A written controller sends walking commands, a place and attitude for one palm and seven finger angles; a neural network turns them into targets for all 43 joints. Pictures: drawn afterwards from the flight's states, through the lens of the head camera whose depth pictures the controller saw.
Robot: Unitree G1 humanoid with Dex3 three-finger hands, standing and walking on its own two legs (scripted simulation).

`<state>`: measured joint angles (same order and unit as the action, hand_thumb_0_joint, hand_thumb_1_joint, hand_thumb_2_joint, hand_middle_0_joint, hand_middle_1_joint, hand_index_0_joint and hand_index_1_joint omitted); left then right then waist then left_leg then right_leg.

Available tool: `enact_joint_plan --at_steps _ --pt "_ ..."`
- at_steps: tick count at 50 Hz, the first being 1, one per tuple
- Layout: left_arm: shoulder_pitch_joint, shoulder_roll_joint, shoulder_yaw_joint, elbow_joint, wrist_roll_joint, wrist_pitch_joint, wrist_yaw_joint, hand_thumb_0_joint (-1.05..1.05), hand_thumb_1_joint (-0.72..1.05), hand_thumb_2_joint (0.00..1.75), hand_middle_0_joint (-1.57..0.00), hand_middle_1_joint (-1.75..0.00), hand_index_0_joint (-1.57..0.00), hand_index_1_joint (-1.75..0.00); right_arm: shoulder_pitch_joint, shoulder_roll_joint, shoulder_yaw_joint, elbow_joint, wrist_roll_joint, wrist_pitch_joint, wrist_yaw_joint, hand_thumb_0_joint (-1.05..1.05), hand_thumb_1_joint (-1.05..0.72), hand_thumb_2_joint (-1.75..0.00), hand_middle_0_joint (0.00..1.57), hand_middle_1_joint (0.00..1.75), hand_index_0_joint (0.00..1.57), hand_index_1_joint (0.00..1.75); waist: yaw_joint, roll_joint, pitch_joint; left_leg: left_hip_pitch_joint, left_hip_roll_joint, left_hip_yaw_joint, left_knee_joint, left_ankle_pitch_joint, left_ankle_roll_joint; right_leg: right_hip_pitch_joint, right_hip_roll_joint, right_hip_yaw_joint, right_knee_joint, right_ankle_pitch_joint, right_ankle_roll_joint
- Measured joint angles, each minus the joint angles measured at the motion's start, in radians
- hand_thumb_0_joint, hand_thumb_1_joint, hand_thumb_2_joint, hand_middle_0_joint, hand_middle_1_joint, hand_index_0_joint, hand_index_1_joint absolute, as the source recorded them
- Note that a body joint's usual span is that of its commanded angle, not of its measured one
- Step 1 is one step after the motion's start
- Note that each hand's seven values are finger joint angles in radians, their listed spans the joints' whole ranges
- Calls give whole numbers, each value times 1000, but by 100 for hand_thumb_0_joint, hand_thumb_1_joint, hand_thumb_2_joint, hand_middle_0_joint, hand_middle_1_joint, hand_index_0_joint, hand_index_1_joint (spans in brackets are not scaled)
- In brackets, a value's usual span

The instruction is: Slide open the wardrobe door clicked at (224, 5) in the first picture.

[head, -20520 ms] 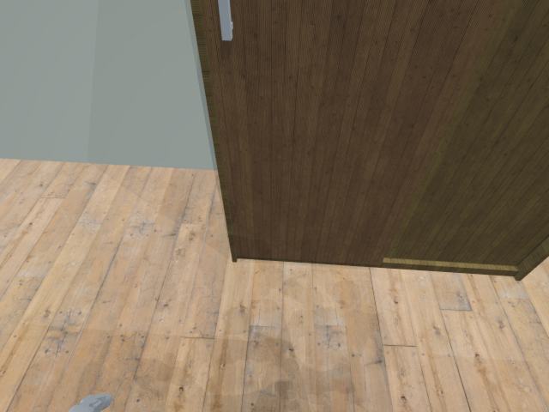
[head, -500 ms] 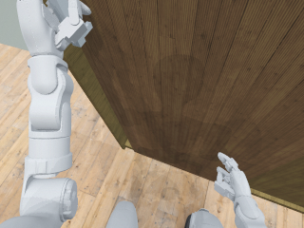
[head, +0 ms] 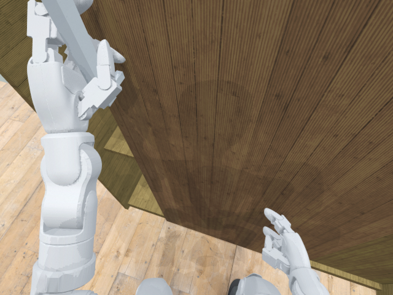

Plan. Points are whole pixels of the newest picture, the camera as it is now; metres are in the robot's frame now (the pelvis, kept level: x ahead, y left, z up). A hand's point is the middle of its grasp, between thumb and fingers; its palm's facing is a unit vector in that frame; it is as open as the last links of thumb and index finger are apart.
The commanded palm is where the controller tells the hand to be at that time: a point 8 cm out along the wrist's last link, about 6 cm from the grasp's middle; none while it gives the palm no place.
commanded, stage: step sideways, sliding the door along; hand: left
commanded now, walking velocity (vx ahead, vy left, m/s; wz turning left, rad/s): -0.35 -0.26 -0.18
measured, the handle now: (88, 34) +0.35 +0.20 +0.30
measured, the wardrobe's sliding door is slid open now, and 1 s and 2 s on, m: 0.22 0.47 0.47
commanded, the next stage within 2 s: stop walking and hold the door there in 1.40 s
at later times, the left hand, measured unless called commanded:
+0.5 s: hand (223, 115) +0.29 +0.03 +0.26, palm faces +0.07 -1.00 -0.03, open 7.3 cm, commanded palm +0.27 +0.04 +0.24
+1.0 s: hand (328, 137) +0.27 -0.07 +0.27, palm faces +0.15 -0.99 +0.02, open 7.0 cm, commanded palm +0.25 -0.09 +0.24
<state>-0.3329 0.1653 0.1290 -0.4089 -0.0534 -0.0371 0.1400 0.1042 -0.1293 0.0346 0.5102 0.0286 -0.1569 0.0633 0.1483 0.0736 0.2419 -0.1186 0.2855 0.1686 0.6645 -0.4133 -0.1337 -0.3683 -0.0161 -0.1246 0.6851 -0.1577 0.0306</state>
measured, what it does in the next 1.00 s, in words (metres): steps to the right: left foot, then right foot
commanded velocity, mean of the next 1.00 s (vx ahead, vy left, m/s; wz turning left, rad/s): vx -0.03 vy -0.29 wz -0.06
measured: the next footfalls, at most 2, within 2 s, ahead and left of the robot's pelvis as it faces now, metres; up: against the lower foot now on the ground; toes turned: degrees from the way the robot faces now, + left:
left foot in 0.26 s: +0.00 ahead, +0.09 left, +0.00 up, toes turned +6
right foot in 0.64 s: -0.11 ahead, -0.30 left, +0.00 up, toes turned -14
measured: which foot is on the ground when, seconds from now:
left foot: down 0.00-0.02, up 0.04-0.24, down 0.26-0.64, up 0.66-0.82, down 0.84-1.00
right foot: down 0.00-0.26, up 0.28-0.62, down 0.64-0.82, up 0.84-1.00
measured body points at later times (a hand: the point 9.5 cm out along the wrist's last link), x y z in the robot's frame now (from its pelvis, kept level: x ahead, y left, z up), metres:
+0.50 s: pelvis -0.08 -0.08 +0.02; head -0.02 -0.07 +0.47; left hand +0.28 +0.09 +0.26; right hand +0.09 -0.29 -0.07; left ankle -0.04 +0.08 -0.72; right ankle -0.09 -0.24 -0.64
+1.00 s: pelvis -0.17 -0.21 +0.02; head -0.10 -0.19 +0.46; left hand +0.26 -0.02 +0.27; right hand -0.02 -0.46 -0.08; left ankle -0.10 -0.07 -0.72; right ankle -0.18 -0.37 -0.63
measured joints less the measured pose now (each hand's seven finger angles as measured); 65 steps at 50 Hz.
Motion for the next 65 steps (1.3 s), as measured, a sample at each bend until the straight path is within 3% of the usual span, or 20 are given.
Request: enact_joint_plan --at_steps 2,5,8,11,13,15,18,21,30,32,34,36,38,40,43,48,53,59,62,65 --pt "-6 -1 26 10 -6 6 2 -5 75 83 -58 -155 -11 -106 -15 -21 9 8 7 -8 -1 1 -91 -90 20 30 22 31 -16 21 -7 -67 12 -52 130 -32 33 16 15 -29 -4 -94 -58" --pt "17 -7 48 -14 -6 -2 20 -5 75 84 -58 -154 -10 -107 -54 -64 7 29 2 -6 2 1 -91 -90 20 30 28 34 -40 1 -3 -199 -145 -167 365 -225 64 -34 3 -15 -7 -42 -142" --pt "33 -21 30 -55 8 -3 33 -4 75 83 -56 -153 -10 -109 -83 -89 -26 47 7 8 -4 1 -91 -90 20 30 28 34 -69 -25 17 -251 -247 -162 352 -229 67 -26 -2 2 -97 -7 -119" --pt "21 -29 -10 -68 47 -8 38 -3 76 81 -52 -153 -8 -107 -90 -103 -45 47 4 43 -11 1 -91 -90 20 30 26 33 -87 -64 16 -230 -282 -106 138 -124 71 -40 2 20 -160 48 -110" --pt "2 -23 -35 -54 65 -5 32 -3 76 80 -49 -153 -8 -102 -76 -113 -54 31 -1 65 -14 1 -91 -90 19 30 24 32 -104 -67 -9 -171 -252 -58 -45 116 104 -73 22 20 -133 55 -107" --pt "-32 8 -53 -6 64 -19 13 -3 75 79 -46 -152 -7 -96 -65 -98 -77 24 -4 80 -16 1 -91 -90 19 30 23 31 -101 -89 2 -159 -240 -31 -35 130 146 -119 30 63 51 -110 -73" --pt "-39 23 -59 65 51 -44 -7 -2 75 78 -44 -150 -8 -96 -40 -76 -77 29 -14 90 -9 1 -91 -90 19 30 21 31 -100 -69 -4 -142 -184 -28 -33 98 131 -176 60 107 379 -276 -41" --pt "-42 11 -55 115 38 -35 -10 0 74 79 -43 -149 -9 -102 -7 -58 -67 42 -9 93 -1 1 -91 -90 19 30 20 30 -82 -35 -27 -125 -111 -23 -83 134 96 -182 37 100 490 -264 -11" --pt "-161 44 42 289 -16 3 17 2 76 84 -41 -146 -8 -116 55 -19 -33 53 9 69 -15 1 -91 -90 20 30 20 30 -50 6 -61 -153 58 -48 -143 235 -5 79 -6 57 47 -217 15" --pt "-221 73 73 349 -14 19 24 1 75 85 -44 -147 -8 -116 63 -20 -28 55 24 52 -18 1 -91 -90 20 30 20 30 -50 -22 -71 -195 54 -65 -94 229 -16 167 -18 49 -120 -118 20" --pt "-251 72 106 398 0 13 47 0 74 85 -45 -147 -7 -115 35 -58 -33 82 34 50 -31 1 -91 -90 20 30 20 30 -75 19 -58 -263 37 -135 24 99 41 164 0 19 -117 -180 17" --pt "-257 64 108 411 -12 23 64 0 75 85 -46 -146 -7 -116 7 -91 -50 126 35 60 -57 1 -91 -90 20 30 20 30 -95 16 -53 -321 -69 -166 207 -85 67 135 -22 14 -88 -173 -9" --pt "-263 51 91 413 -15 34 73 1 76 85 -46 -144 -6 -117 -3 -114 -65 154 31 73 -81 1 -91 -90 20 30 20 30 -101 -10 -53 -328 -164 -127 260 -144 83 121 -47 18 -92 -150 -26" --pt "-272 44 70 414 -12 33 69 1 77 84 -46 -143 -6 -117 -1 -130 -71 159 23 90 -92 1 -91 -90 20 30 19 30 -108 -33 -63 -279 -212 -53 117 -39 86 99 -56 16 -83 -137 -34" --pt "-320 60 36 443 -25 30 43 1 77 84 -46 -142 -5 -115 7 -132 -96 141 15 108 -88 1 -91 -90 19 30 19 30 -103 -40 -70 -221 -185 -14 -23 199 169 -4 -16 42 140 -212 -29" --pt "-380 85 52 534 -7 11 24 1 77 83 -46 -141 -8 -115 -2 -86 -87 142 14 114 -49 1 -91 -90 19 30 19 30 -75 -57 -38 -189 -104 -27 -39 151 114 -125 -2 83 466 -267 -15" --pt "-443 112 65 617 -23 33 21 1 77 84 -46 -141 -9 -119 30 -58 -63 129 20 111 -47 1 -91 -90 20 30 19 30 -31 -25 -31 -169 -19 -69 -114 214 60 -91 -47 61 332 -215 3" --pt "-517 194 111 734 -48 53 30 1 80 86 -44 -140 -3 -119 44 -44 -32 114 35 97 -49 1 -91 -90 20 30 20 30 -18 -6 -38 -214 40 -136 -80 219 -1 98 -26 23 -7 -179 6" --pt "-534 242 165 779 -35 54 52 0 81 87 -39 -140 0 -117 16 -70 -22 131 46 93 -55 1 -91 -90 20 30 20 30 -56 4 -40 -295 25 -181 58 108 35 144 -27 -4 -81 -158 25" --pt "-504 243 199 750 -37 49 67 -1 81 87 -38 -142 0 -116 -13 -113 -46 177 48 100 -85 1 -91 -90 20 30 20 30 -89 -3 -29 -362 -97 -154 273 -140 77 122 -69 -17 -37 -206 15"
